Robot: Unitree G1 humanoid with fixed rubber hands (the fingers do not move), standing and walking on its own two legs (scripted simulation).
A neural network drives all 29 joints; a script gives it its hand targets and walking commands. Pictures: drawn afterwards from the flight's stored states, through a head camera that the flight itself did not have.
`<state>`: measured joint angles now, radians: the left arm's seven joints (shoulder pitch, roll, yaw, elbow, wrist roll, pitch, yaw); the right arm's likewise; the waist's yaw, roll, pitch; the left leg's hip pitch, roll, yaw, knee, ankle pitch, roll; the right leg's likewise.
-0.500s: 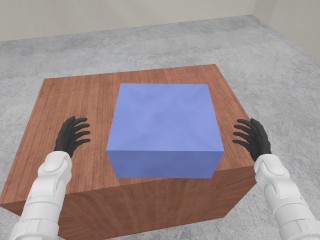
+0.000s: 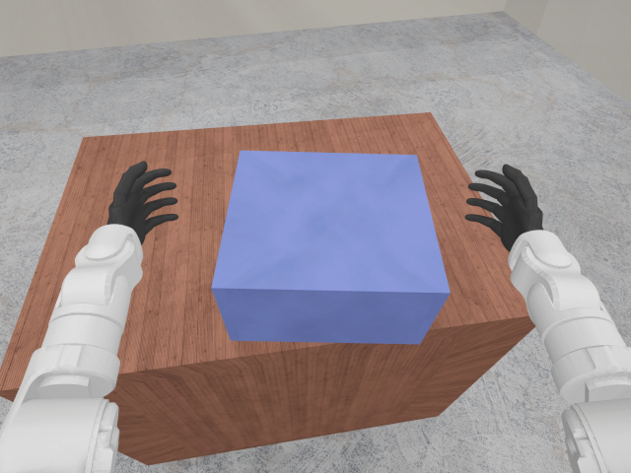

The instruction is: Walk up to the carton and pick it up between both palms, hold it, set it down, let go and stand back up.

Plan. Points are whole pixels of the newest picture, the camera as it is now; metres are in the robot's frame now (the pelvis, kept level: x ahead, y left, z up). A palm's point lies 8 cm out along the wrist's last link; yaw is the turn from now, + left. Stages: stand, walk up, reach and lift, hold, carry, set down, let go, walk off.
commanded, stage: reach and lift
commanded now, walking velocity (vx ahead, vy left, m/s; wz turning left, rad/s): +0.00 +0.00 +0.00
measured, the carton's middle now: (327, 244) +0.46 +0.02 -0.02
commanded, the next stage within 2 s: none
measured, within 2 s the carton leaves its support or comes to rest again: neither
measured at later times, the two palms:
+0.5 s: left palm (141, 250) +0.39 +0.28 +0.04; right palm (483, 239) +0.43 -0.19 +0.06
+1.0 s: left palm (179, 247) +0.42 +0.24 +0.02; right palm (487, 250) +0.43 -0.21 +0.03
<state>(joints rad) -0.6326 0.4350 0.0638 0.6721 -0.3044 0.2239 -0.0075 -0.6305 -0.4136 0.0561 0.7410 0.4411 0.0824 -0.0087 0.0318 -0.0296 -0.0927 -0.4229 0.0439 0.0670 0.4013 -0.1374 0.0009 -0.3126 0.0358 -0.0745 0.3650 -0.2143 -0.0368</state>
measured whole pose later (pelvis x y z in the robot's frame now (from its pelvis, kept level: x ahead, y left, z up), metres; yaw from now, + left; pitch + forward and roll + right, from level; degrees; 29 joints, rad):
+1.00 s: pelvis -0.02 +0.01 -0.04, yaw -2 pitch +26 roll -2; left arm -0.95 0.32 -0.03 1.34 -0.29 -0.27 -0.01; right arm -0.94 -0.40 0.22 1.31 0.53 -0.26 0.02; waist 0.06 0.00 -0.27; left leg -0.95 0.07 0.07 0.69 -0.21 0.01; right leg -0.85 0.04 -0.07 0.68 -0.29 -0.03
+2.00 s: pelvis -0.01 +0.01 -0.04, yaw -2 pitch +27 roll -2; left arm -0.86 0.22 0.09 1.29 -0.18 -0.33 0.04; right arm -0.90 -0.25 0.06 1.27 0.31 -0.30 -0.06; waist 0.06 0.02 -0.28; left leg -0.94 0.07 0.07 0.71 -0.23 0.01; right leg -0.84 0.04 -0.07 0.68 -0.31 -0.03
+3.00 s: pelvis +0.00 +0.02 -0.01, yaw -2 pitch +25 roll -2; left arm -0.82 0.17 0.20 1.40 -0.07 -0.60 0.03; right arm -0.81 -0.19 -0.29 1.33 -0.07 -0.60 -0.02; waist 0.05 0.03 -0.22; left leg -0.77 0.05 0.08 0.48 -0.15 0.02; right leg -0.66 0.03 -0.06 0.42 -0.20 -0.01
